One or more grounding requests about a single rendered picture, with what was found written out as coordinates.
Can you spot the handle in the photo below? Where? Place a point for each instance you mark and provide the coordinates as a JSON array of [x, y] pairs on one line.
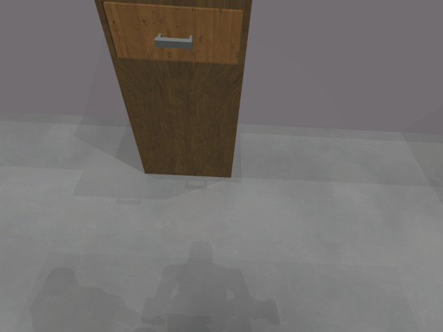
[[164, 42]]

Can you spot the cabinet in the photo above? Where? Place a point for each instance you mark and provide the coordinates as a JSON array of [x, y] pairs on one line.
[[183, 113]]

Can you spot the drawer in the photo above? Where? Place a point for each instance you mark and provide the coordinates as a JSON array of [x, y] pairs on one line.
[[134, 26]]

